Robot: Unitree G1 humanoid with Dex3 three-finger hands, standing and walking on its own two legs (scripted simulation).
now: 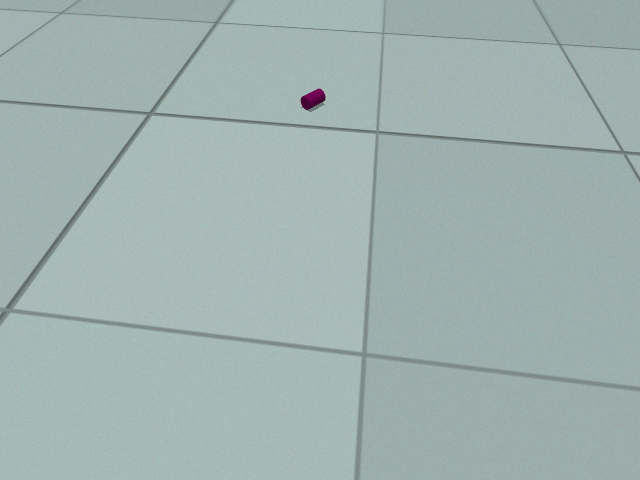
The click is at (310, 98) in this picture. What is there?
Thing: lying can
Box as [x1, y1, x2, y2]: [301, 89, 324, 109]
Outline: 321,89 317,89 301,97 301,103 304,108 307,109 324,100 324,93
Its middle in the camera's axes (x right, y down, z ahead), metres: -0.04 -0.82 +2.28
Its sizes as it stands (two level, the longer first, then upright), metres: 0.125 0.077 0.077
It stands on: the floor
